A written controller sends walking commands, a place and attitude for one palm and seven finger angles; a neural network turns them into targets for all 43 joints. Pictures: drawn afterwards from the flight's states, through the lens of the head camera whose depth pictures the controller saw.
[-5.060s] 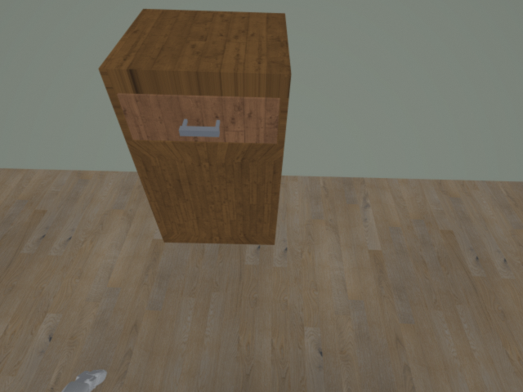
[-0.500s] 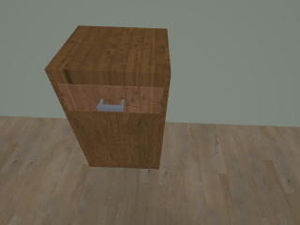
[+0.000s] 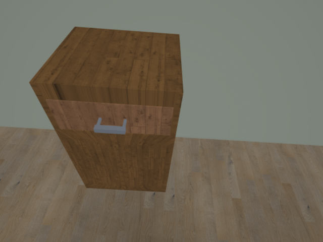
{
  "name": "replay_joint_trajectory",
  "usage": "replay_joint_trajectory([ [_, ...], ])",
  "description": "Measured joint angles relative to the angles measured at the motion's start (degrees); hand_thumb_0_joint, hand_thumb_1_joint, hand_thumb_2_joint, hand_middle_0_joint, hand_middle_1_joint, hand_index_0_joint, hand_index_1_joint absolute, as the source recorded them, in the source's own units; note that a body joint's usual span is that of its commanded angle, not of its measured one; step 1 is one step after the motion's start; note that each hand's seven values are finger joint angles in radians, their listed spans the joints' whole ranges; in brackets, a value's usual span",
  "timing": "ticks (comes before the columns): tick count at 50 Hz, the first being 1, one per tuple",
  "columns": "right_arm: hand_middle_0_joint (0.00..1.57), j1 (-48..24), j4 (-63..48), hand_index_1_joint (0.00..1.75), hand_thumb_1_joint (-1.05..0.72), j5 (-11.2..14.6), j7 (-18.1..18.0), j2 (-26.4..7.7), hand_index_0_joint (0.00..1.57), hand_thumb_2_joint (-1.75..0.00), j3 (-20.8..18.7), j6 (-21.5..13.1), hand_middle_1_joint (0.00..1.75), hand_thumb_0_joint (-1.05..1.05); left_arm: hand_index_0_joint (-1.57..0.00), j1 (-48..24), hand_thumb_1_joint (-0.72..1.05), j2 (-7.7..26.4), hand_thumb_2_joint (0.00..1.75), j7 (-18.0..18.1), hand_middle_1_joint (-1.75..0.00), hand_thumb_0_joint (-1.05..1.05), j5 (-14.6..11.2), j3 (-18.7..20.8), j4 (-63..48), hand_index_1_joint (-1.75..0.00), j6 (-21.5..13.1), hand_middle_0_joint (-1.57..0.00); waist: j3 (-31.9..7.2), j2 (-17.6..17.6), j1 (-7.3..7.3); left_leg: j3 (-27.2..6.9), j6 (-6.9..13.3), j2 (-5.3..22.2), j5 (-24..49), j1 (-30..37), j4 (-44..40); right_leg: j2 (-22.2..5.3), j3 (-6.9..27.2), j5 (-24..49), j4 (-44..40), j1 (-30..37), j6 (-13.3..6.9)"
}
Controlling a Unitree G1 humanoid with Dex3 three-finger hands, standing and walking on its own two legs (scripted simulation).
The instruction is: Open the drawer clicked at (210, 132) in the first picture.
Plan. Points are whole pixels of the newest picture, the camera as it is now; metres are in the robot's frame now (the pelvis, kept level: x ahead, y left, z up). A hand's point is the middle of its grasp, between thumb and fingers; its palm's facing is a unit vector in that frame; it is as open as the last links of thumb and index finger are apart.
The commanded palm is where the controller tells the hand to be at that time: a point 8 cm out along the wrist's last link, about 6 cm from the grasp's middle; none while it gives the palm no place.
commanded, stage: come to a stop and stand still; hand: left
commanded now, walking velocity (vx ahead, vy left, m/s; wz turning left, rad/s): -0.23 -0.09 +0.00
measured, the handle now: (111, 125) +0.53 +0.21 -0.09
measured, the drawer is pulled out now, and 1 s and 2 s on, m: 0.00 0.00 0.00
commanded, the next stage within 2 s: look again from close up in 1.28 s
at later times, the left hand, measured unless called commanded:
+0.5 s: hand out of the picture +0.09 +0.15 -0.18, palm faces +0.10 -0.98 -0.19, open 7.3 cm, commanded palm none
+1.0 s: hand out of the picture -0.04 +0.12 -0.17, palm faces +0.00 -0.98 -0.18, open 7.4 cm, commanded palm none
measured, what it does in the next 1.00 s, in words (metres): steps on the spot: right foot, then left foot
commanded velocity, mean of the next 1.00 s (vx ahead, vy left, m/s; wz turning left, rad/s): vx -0.01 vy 0.01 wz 0.00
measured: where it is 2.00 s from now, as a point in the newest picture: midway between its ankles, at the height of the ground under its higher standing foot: outside the picture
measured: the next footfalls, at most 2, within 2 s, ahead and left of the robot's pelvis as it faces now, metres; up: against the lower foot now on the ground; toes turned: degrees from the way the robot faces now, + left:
right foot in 0.22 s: +0.17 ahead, -0.14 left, +0.00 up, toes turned -5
left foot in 0.54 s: +0.03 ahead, +0.06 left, +0.00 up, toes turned +3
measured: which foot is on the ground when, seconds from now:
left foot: down 0.00-0.24, up 0.26-0.52, down 0.54-1.00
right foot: up 0.00-0.20, down 0.22-0.56, up 0.58-0.92, down 0.94-1.00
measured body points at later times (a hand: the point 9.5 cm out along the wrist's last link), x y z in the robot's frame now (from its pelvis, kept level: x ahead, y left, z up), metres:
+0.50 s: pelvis +0.01 -0.03 -0.01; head +0.03 -0.02 +0.44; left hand +0.08 +0.20 -0.16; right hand +0.04 -0.26 -0.16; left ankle -0.02 +0.08 -0.71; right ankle +0.13 -0.13 -0.74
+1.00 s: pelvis -0.02 -0.04 +0.00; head +0.01 -0.06 +0.45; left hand -0.04 +0.17 -0.16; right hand -0.06 -0.23 -0.17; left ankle -0.01 +0.07 -0.73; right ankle -0.04 -0.13 -0.74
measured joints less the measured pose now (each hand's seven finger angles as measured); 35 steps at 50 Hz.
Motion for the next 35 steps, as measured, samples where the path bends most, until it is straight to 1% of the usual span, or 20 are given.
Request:
replay_joint_trajectory([
  [2, 0.20, 1.1, 0.4, 0.30, -0.91, 0.0, -0.1, 0.6, 0.20, -0.90, 0.4, 0.1, 0.30, 0.00, -0.20, -2.6, 0.91, 0.5, 0.90, -0.1, -0.30, 0.01, -0.1, 0.2, -1.4, -0.29, 0.0, -0.20, 0.6, 0.0, -0.05, -0.2, -0.2, -0.1, 1.1, 1.9, -2.9, -0.6, -0.1, 3.1, 0.5, -3.3, 0.5],
  [3, 0.20, 1.5, 0.8, 0.30, -0.91, 0.0, -0.1, 1.0, 0.20, -0.90, 0.7, 0.2, 0.30, 0.00, -0.20, -3.8, 0.92, 1.1, 0.90, 0.5, -0.30, 0.02, 0.3, 0.2, -1.7, -0.29, 0.4, -0.20, 1.0, 0.0, 0.04, -0.2, -0.5, -0.2, 1.4, 2.8, -4.0, -0.8, 0.0, 5.0, -0.8, -4.5, 0.7],
  [6, 0.20, 2.3, 1.9, 0.30, -0.91, 0.1, -0.3, 1.8, 0.20, -0.90, 1.3, 1.0, 0.30, 0.00, -0.20, -6.8, 0.95, 2.7, 0.90, 0.8, -0.30, 0.03, -0.3, 0.5, -3.2, -0.29, 0.6, -0.20, 2.6, 0.4, -0.01, -0.3, -1.3, -0.2, 1.5, 4.4, -5.6, -0.9, 0.0, 10.8, -9.6, -5.2, 1.1],
  [9, 0.20, 2.2, 2.8, 0.30, -0.90, 0.3, -0.3, 2.0, 0.20, -0.90, 1.2, 2.2, 0.30, 0.00, -0.19, -9.0, 0.95, 3.2, 0.90, 0.8, -0.30, 0.03, -0.7, 0.4, -4.9, -0.29, 0.1, -0.20, 4.5, 1.3, -0.10, -0.6, -2.1, -0.2, -0.4, 5.1, -3.6, -0.6, 0.0, 15.0, -20.0, -1.9, 0.9],
  [11, 0.20, 2.5, 3.0, 0.30, -0.90, 0.7, 0.0, 1.9, 0.20, -0.90, 0.7, 3.0, 0.30, 0.00, -0.19, -9.3, 0.94, 3.4, 0.90, 0.9, -0.30, 0.02, -0.6, 0.3, -6.2, -0.29, -0.6, -0.20, 4.9, 1.4, 0.12, -0.7, -2.7, -0.3, -3.1, 4.3, 0.2, -0.6, -0.2, 21.2, -26.6, 1.7, 1.0],
  [12, 0.20, 2.1, 3.0, 0.30, -0.90, 0.9, 0.2, 1.6, 0.20, -0.90, 0.3, 3.5, 0.30, 0.00, -0.19, -9.6, 0.93, 3.2, 0.90, 1.0, -0.30, 0.02, -0.5, 0.3, -6.5, -0.29, -1.0, -0.20, 5.0, 2.0, 0.30, -0.8, -2.9, 0.1, -4.7, 2.7, 3.9, -0.3, -0.4, 19.2, -26.7, 2.0, 0.8],
  [14, 0.20, 0.5, 2.3, 0.30, -0.90, 1.5, 0.2, 0.6, 0.20, -0.90, -0.8, 4.4, 0.30, 0.00, -0.19, -10.5, 0.93, 2.4, 0.90, 1.2, -0.30, 0.02, -0.6, 0.2, -7.1, -0.29, -1.3, -0.20, 5.9, 3.4, -0.37, -3.0, -3.0, 0.2, -9.6, -2.5, 14.8, 0.0, -1.3, 15.3, -24.9, 1.4, 0.1],
  [16, 0.20, -1.5, 1.5, 0.30, -0.90, 1.7, 0.1, -0.1, 0.20, -0.90, -1.5, 5.4, 0.30, 0.00, -0.19, -11.4, 0.92, 1.9, 0.90, 1.5, -0.30, 0.01, -0.5, 0.1, -7.6, -0.29, -0.8, -0.20, 6.3, 3.3, -0.75, -4.2, -3.3, -0.3, -12.5, -7.4, 24.0, -0.3, -2.0, 14.9, -25.2, 1.5, -0.4],
  [17, 0.20, -2.6, 1.2, 0.30, -0.90, 1.7, 0.2, -0.3, 0.20, -0.90, -1.8, 5.8, 0.30, 0.00, -0.19, -11.8, 0.92, 1.7, 0.90, 1.6, -0.30, 0.01, -0.5, 0.1, -7.9, -0.29, -0.4, -0.20, 6.3, 2.9, -0.70, -4.3, -3.5, -0.3, -12.5, -9.4, 27.0, -0.4, -2.1, 15.5, -25.9, 1.6, -0.2],
  [19, 0.20, -4.4, 0.3, 0.30, -0.90, 1.5, 0.5, -0.6, 0.20, -0.90, -2.2, 6.4, 0.30, 0.00, -0.20, -12.5, 0.92, 1.5, 0.90, 2.1, -0.30, 0.01, -0.3, 0.6, -8.6, -0.29, 0.5, -0.20, 5.9, 1.8, -0.42, -4.2, -3.8, 0.2, -11.4, -12.2, 29.0, -0.5, -2.2, 16.9, -27.5, 1.7, -0.5],
  [21, 0.20, -5.6, -0.7, 0.30, -0.91, 1.2, 0.8, -0.9, 0.20, -0.90, -2.4, 6.7, 0.30, 0.00, -0.20, -12.9, 0.93, 1.8, 0.90, 2.1, -0.30, 0.00, 0.0, 1.0, -9.2, -0.29, 1.1, -0.20, 5.1, 0.7, 0.14, -3.9, -4.0, 0.6, -9.9, -13.6, 27.7, -0.7, -2.3, 18.3, -29.0, 1.6, -0.6],
  [23, 0.20, -6.3, -1.6, 0.30, -0.91, 0.9, 1.2, -1.2, 0.20, -0.90, -2.6, 6.8, 0.30, 0.00, -0.20, -13.0, 0.93, 2.1, 0.90, 1.9, -0.30, 0.00, 0.3, 1.1, -9.8, -0.29, 1.7, -0.20, 4.1, -0.4, 0.78, -3.6, -4.1, 0.9, -8.6, -13.6, 24.4, -0.7, -2.2, 19.5, -30.2, 1.4, -0.5],
  [25, 0.20, -6.4, -2.5, 0.30, -0.91, 0.8, 1.4, -1.4, 0.20, -0.90, -2.7, 6.5, 0.30, 0.00, -0.20, -12.5, 0.92, 2.5, 0.90, 1.7, -0.30, 0.00, 0.5, 1.3, -10.0, -0.30, 2.2, -0.20, 2.8, -1.1, 1.09, -3.0, -3.8, 1.0, -6.8, -12.0, 18.8, -0.7, -2.2, 20.7, -31.3, 1.3, -0.2],
  [26, 0.20, -6.2, -3.0, 0.30, -0.91, 0.8, 1.6, -1.4, 0.20, -0.90, -2.7, 6.2, 0.30, 0.00, -0.20, -12.1, 0.92, 2.7, 0.90, 1.6, -0.30, 0.00, 0.5, 1.4, -10.0, -0.30, 2.6, -0.20, 2.1, -1.5, 1.08, -2.6, -3.5, 0.9, -5.1, -10.4, 14.5, -0.7, -2.1, 21.1, -31.5, 1.1, 0.0],
  [27, 0.20, -5.6, -3.4, 0.30, -0.91, 0.7, 1.6, -1.6, 0.20, -0.90, -2.6, 5.9, 0.30, 0.00, -0.20, -11.6, 0.92, 2.9, 0.90, 1.5, -0.30, 0.00, 0.4, 1.5, -9.9, -0.30, 2.9, -0.21, 1.3, -1.5, 0.96, -2.3, -3.3, 0.8, -3.7, -8.3, 9.4, -0.5, -2.1, 20.8, -31.2, 0.7, 0.4],
  [28, 0.20, -5.1, -3.6, 0.30, -0.91, 0.5, 1.5, -1.3, 0.20, -0.90, -2.6, 5.6, 0.30, 0.00, -0.20, -11.2, 0.92, 3.2, 0.90, 1.4, -0.30, 0.00, 0.2, 1.6, -9.6, -0.30, 3.4, -0.21, 0.7, -2.1, 0.76, -2.0, -2.8, 0.5, 0.0, -7.4, 6.7, -0.6, -1.8, 18.5, -29.7, -0.1, 0.7],
  [30, 0.20, -3.5, -3.9, 0.30, -0.91, -0.2, 1.1, -0.9, 0.20, -0.90, -2.2, 5.7, 0.30, -0.01, -0.20, -10.0, 0.91, 3.4, 0.90, 1.2, -0.30, 0.00, -0.4, 1.8, -8.8, -0.29, 4.3, -0.20, -0.4, -2.5, 0.48, -1.5, -1.9, 0.4, 2.8, -7.0, 5.4, 0.2, 0.2, 9.5, -23.6, -1.9, 1.3],
  [31, 0.20, -2.6, -3.7, 0.30, -0.91, -0.4, 0.9, -0.7, 0.20, -0.90, -1.9, 5.8, 0.30, -0.01, -0.20, -9.3, 0.91, 3.3, 0.90, 1.0, -0.30, 0.00, -0.3, 1.8, -8.4, -0.29, 4.5, -0.20, -1.1, -2.2, 0.36, -1.4, -1.6, 0.5, 3.5, -6.6, 4.1, 1.0, 1.6, 8.2, -19.2, -3.0, 1.2],
  [33, 0.20, -0.9, -2.9, 0.30, -0.91, -0.4, 0.8, -0.4, 0.20, -0.90, -1.4, 6.0, 0.30, 0.00, -0.20, -8.0, 0.92, 3.1, 0.90, 0.5, -0.30, 0.00, 0.0, 1.9, -8.0, -0.29, 4.2, -0.20, -2.2, -1.4, 0.47, -1.8, -1.3, 0.5, 5.2, -5.9, 0.8, 2.2, 3.5, 8.8, -9.7, -4.6, 1.2],
  [35, 0.20, 0.2, -1.9, 0.30, -0.91, -0.3, 0.8, 0.0, 0.20, -0.90, -0.8, 5.6, 0.30, 0.00, -0.20, -6.3, 0.92, 3.0, 0.90, 0.1, -0.30, 0.00, 0.2, 1.8, -7.6, -0.29, 3.3, -0.20, -2.8, -0.9, 0.99, -2.0, -1.2, 0.2, 7.1, -5.4, -2.2, 2.6, 4.3, 10.1, -2.6, -4.7, 1.4],
])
